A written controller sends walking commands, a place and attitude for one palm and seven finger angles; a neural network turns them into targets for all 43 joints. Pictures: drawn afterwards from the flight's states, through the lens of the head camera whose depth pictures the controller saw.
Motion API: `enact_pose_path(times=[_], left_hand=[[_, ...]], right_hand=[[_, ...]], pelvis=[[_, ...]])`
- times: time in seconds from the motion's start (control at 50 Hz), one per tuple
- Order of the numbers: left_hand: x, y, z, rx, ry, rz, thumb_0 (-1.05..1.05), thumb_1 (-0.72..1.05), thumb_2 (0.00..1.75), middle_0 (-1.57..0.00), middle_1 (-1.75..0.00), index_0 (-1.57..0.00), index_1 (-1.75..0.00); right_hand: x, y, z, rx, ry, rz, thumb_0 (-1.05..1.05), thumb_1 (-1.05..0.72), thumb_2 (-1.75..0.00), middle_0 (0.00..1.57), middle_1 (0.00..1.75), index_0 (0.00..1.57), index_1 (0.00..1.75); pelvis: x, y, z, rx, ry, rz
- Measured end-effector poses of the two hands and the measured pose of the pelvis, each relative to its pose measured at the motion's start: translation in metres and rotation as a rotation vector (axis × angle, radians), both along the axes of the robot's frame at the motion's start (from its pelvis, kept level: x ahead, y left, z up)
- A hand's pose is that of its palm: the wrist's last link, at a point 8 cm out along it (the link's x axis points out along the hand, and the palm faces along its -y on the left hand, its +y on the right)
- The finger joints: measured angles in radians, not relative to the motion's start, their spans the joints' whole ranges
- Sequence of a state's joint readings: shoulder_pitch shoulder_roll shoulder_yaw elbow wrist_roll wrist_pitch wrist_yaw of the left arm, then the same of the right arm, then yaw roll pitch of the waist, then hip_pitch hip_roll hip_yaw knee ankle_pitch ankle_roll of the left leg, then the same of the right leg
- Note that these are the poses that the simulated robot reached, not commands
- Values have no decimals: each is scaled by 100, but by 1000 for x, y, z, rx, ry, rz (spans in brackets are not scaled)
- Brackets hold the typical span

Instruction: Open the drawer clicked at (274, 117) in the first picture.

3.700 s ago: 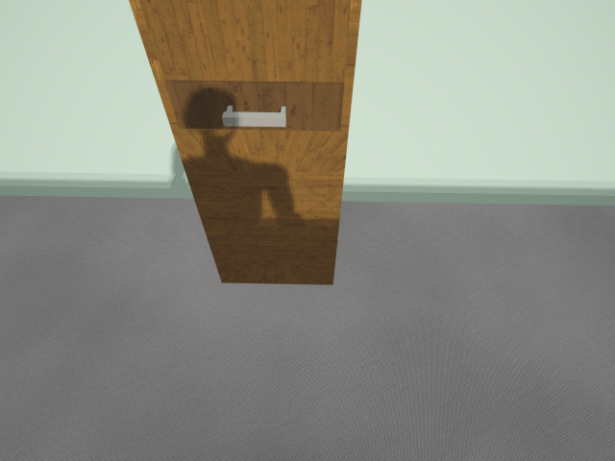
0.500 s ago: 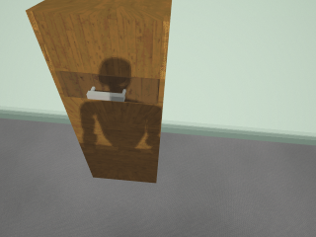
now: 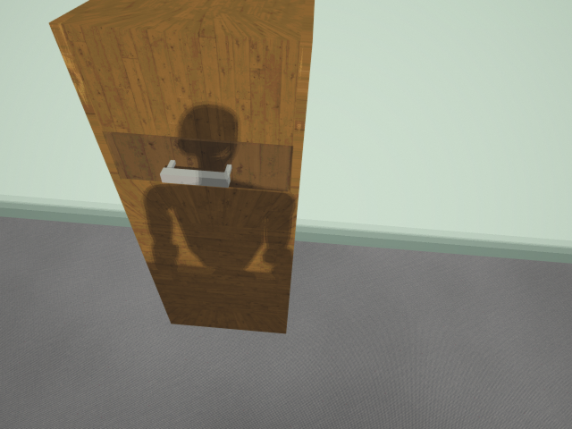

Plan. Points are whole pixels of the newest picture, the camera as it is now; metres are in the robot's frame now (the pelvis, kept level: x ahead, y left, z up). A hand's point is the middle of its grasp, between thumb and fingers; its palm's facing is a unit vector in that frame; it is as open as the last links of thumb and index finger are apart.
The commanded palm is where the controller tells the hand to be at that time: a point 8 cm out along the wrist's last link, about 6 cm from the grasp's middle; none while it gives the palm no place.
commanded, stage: look again from close up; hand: left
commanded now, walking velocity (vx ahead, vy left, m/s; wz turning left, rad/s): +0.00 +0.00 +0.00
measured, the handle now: (198, 171) +0.61 +0.22 +0.01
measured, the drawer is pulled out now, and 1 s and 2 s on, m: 0.00 0.00 0.00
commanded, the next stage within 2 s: shuffle to correct the standing spot in 0.04 s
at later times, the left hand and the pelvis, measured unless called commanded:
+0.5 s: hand out of the picture +0.01 +0.18 -0.19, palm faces +0.05 -0.99 -0.12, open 7.4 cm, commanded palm none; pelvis +0.07 +0.03 -0.01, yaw -2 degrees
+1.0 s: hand (176, 425) +0.17 +0.19 -0.17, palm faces -0.05 -0.98 -0.21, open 7.3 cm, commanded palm none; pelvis +0.09 +0.02 +0.00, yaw -3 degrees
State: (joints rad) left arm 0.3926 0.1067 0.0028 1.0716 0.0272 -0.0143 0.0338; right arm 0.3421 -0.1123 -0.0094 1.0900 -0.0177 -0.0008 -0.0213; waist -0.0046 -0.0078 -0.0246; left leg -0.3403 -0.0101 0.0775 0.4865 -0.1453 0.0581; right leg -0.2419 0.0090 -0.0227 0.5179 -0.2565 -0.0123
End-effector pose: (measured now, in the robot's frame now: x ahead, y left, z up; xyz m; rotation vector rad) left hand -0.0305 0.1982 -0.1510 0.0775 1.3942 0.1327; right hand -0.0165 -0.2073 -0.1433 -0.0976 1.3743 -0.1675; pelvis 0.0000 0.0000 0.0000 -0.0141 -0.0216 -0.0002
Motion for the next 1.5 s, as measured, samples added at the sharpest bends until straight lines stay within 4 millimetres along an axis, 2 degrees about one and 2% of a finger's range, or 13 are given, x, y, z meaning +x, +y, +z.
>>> enact_pose_path(times=[0.24,0.32,0.42,0.5,0.62,0.72,0.82,0.94,1.06,1.1,1.24,1.34,1.5], left_hand=[[-5,6,5,15,70,4,1,91,90,-20,-30,-20,-30],[0,9,4,7,82,23,1,91,90,-20,-30,-20,-30],[13,20,-6,-14,94,55,1,91,90,-20,-30,-20,-30],[40,35,-11,-22,111,16,1,91,90,-20,-30,-20,-30],[115,52,-1,4,18,-50,1,91,90,-20,-30,-20,-30],[156,69,6,58,-27,-68,3,95,90,-20,-30,-20,-30],[184,71,11,78,-73,-74,2,93,90,-20,-30,-20,-30],[200,50,13,72,-110,-108,1,92,90,-20,-30,-20,-30],[199,24,10,89,-173,-138,1,92,90,-20,-30,-20,-30],[195,18,16,105,-181,-152,0,93,90,-20,-30,-20,-30],[172,0,28,133,-202,-146,0,93,90,-21,-30,-20,-30],[144,-11,30,138,-166,-126,0,93,90,-21,-30,-20,-30],[90,-36,23,101,-28,-83,1,92,90,-20,-30,-20,-30]], right_hand=[[17,-2,2,-2,13,-3,1,-91,-90,19,30,20,30],[25,-2,2,-7,25,3,1,-91,-90,19,30,20,30],[43,5,3,-35,33,14,1,-91,-90,19,30,20,30],[58,18,4,-55,2,-10,0,-91,-90,19,30,20,30],[66,48,12,-29,26,-42,0,-91,-90,19,30,20,30],[73,66,12,3,53,-58,0,-91,-90,20,30,20,30],[71,61,11,3,82,-67,1,-91,-90,20,30,20,30],[69,34,7,-9,75,-83,1,-91,-90,20,30,20,30],[81,-10,-8,-24,-23,-90,1,-90,-90,20,30,20,30],[87,-22,-13,-23,-64,-94,1,-90,-90,20,30,20,30],[96,-44,-12,9,-135,-58,0,-91,-90,19,30,20,30],[86,-56,-12,24,-106,-30,1,-91,-90,19,30,20,30],[51,-71,-10,31,19,-14,0,-91,-90,19,30,20,30]], pelvis=[[18,2,2,4,16,-8],[30,5,1,1,20,-9],[54,19,-5,-19,19,4],[72,32,-7,4,20,-27],[88,43,4,8,24,-42],[94,43,8,-1,26,-38],[94,38,9,-10,33,-31],[87,26,7,-1,41,-37],[84,4,-7,30,46,-65],[81,-2,-7,21,28,-65],[72,-27,-2,34,-19,-47],[64,-42,1,35,-28,-41],[60,-60,5,30,-22,-29]])
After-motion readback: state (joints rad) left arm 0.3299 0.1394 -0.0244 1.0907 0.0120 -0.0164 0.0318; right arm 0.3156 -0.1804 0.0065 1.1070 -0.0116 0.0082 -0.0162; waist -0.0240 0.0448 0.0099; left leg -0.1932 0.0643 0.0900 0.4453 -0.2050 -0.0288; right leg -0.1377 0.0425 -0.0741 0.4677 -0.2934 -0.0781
